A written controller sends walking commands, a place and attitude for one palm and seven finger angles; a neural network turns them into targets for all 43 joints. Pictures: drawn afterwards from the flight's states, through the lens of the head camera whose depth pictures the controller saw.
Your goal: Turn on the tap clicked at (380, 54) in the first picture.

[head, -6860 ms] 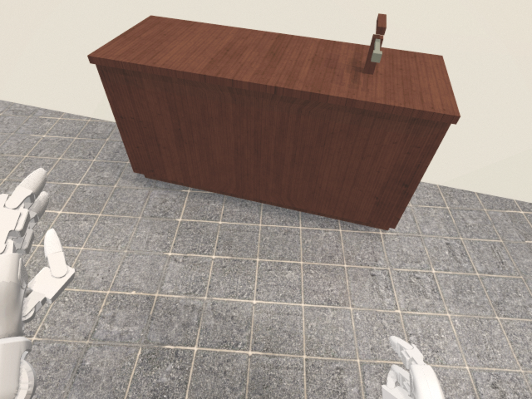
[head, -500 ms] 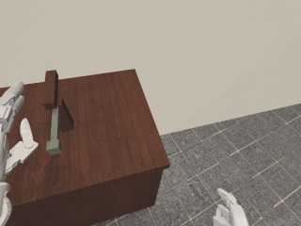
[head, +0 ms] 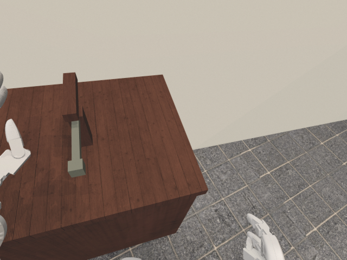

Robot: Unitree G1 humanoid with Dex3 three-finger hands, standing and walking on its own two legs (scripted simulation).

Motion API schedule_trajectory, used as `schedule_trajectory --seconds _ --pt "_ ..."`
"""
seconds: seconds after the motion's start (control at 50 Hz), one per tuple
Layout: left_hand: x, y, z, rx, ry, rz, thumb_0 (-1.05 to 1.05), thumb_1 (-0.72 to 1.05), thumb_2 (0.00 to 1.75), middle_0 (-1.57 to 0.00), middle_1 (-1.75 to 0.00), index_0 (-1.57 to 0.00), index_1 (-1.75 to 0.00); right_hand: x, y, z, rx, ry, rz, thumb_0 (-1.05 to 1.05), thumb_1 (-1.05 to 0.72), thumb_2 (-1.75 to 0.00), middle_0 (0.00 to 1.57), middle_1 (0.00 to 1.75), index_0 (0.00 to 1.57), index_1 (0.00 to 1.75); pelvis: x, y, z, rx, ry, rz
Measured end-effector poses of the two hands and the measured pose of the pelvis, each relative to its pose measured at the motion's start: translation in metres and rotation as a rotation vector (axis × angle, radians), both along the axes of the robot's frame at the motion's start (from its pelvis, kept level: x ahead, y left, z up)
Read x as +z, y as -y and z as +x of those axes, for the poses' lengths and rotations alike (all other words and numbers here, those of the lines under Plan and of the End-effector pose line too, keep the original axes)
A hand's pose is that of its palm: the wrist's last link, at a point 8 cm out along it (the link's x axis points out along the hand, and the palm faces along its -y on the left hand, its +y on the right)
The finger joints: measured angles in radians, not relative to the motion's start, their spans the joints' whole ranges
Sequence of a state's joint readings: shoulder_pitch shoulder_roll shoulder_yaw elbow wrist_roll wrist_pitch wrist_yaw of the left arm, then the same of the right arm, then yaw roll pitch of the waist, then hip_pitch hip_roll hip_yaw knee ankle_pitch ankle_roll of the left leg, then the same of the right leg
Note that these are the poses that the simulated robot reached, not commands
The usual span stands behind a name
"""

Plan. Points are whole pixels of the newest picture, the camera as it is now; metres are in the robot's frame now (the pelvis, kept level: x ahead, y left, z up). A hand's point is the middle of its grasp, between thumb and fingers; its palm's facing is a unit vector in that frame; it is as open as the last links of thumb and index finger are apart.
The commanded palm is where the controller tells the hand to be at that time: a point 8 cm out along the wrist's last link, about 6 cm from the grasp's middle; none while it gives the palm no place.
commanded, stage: come to a stop and stand still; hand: left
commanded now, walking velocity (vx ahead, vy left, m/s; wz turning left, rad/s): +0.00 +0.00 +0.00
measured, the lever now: (76, 168) +0.27 +0.24 +0.05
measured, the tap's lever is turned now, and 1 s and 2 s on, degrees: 0 0 0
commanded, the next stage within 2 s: look again from close up in 0.26 s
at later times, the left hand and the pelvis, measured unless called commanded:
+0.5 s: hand (40, 157) +0.22 +0.25 +0.17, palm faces +0.39 -0.85 -0.36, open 7.4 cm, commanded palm +0.17 +0.28 +0.18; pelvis +0.01 +0.00 +0.00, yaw +0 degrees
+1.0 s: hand (51, 161) +0.22 +0.23 +0.17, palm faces +0.36 -0.85 -0.39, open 7.4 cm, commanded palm +0.16 +0.26 +0.18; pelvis -0.01 -0.01 +0.00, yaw -1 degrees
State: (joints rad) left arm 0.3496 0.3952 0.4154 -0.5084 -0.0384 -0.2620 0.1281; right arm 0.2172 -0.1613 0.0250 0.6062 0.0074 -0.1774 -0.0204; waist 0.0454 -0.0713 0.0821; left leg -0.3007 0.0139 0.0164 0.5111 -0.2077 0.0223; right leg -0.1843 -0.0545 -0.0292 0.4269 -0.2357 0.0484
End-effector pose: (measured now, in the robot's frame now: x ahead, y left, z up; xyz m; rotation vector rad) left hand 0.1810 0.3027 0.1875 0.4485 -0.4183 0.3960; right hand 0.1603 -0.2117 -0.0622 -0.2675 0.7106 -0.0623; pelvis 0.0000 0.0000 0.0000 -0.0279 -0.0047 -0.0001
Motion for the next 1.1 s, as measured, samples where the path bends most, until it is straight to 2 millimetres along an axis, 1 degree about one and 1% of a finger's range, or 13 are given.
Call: schedule_trajectory --seconds 0.06,0.12,0.18,0.24,0.3,0.4,0.54,0.62,0.72,0.9,0.98,1.1 --pt "-0.003 0.008 0.003 -0.028 -0.006 -0.027 0.02 0.9 0.9 -0.21 -0.3 -0.21 -0.3 0.0 -0.012 0.011 0.024 0.023 0.029 0.01 -0.9 -0.9 0.21 0.3 0.2 0.3 0.0 -0.004 0.003 -0.005 -0.001 0.0" --pt "-0.011 0.013 0.008 -0.052 -0.058 -0.042 0.02 0.9 0.9 -0.21 -0.3 -0.21 -0.3 0.002 -0.019 0.02 0.029 0.043 0.049 0.01 -0.9 -0.9 0.21 0.3 0.21 0.3 0.001 -0.007 0.005 -0.007 -0.001 -0.001" --pt "-0.018 0.011 0.012 -0.054 -0.111 -0.038 0.02 0.89 0.9 -0.21 -0.3 -0.21 -0.3 0.004 -0.021 0.025 0.022 0.054 0.056 0.01 -0.9 -0.9 0.21 0.31 0.21 0.3 0.001 -0.007 0.006 -0.008 0.001 0.0" --pt "-0.019 0.007 0.012 -0.043 -0.13 -0.029 0.02 0.89 0.9 -0.21 -0.3 -0.21 -0.3 0.005 -0.018 0.027 0.014 0.055 0.05 0.01 -0.9 -0.9 0.21 0.31 0.21 0.3 0.001 -0.006 0.006 -0.006 0.002 -0.001" --pt "-0.013 0.006 0.01 -0.034 -0.113 -0.02 0.02 0.89 0.9 -0.21 -0.3 -0.21 -0.3 0.006 -0.012 0.025 0.007 0.048 0.033 0.01 -0.9 -0.9 0.21 0.3 0.21 0.3 0.002 -0.005 0.007 -0.004 0.004 -0.002" --pt "-0.006 0.01 0.005 -0.033 -0.081 -0.015 0.02 0.89 0.9 -0.21 -0.3 -0.21 -0.3 0.006 0.001 0.02 -0.011 0.028 0.009 0.01 -0.9 -0.9 0.21 0.3 0.21 0.3 0.002 -0.004 0.007 -0.002 0.006 -0.002" --pt "-0.014 0.014 0.004 -0.021 -0.129 -0.032 0.02 0.89 0.9 -0.21 -0.3 -0.21 -0.3 0.002 0.014 0.009 -0.05 0.01 0.006 0.01 -0.9 -0.9 0.21 0.3 0.2 0.3 0.002 -0.001 0.007 -0.002 0.011 -0.001" --pt "-0.018 0.016 0.003 -0.017 -0.151 -0.042 0.02 0.89 0.9 -0.21 -0.3 -0.21 -0.3 0.0 0.018 0.003 -0.062 0.001 0.009 0.01 -0.9 -0.9 0.21 0.3 0.2 0.3 0.003 0.002 0.005 -0.002 0.012 -0.002" --pt "-0.017 0.02 0.003 -0.023 -0.149 -0.04 0.02 0.89 0.9 -0.21 -0.3 -0.21 -0.3 -0.003 0.019 -0.001 -0.066 -0.008 0.013 0.01 -0.9 -0.9 0.21 0.3 0.2 0.3 0.002 0.004 0.004 -0.001 0.012 -0.003" --pt "-0.012 0.021 0.004 -0.029 -0.143 -0.02 0.02 0.89 0.9 -0.21 -0.3 -0.21 -0.3 -0.003 0.016 0.002 -0.062 -0.009 0.024 0.01 -0.9 -0.9 0.21 0.3 0.2 0.3 0.002 0.007 0.002 -0.01 0.007 0.002" --pt "-0.008 0.028 0.003 -0.044 -0.128 0.0 0.02 0.89 0.9 -0.21 -0.3 -0.21 -0.3 -0.003 0.016 0.005 -0.043 0.002 0.037 0.01 -0.9 -0.9 0.21 0.3 0.2 0.3 0.001 0.013 -0.004 -0.016 0.001 0.003" --pt "-0.004 0.049 -0.008 -0.082 -0.133 0.041 0.02 0.9 0.9 -0.21 -0.3 -0.21 -0.3 -0.006 0.024 0.003 -0.017 0.018 0.059 0.01 -0.9 -0.9 0.21 0.3 0.2 0.3 -0.002 0.027 -0.016 -0.017 -0.009 -0.007"
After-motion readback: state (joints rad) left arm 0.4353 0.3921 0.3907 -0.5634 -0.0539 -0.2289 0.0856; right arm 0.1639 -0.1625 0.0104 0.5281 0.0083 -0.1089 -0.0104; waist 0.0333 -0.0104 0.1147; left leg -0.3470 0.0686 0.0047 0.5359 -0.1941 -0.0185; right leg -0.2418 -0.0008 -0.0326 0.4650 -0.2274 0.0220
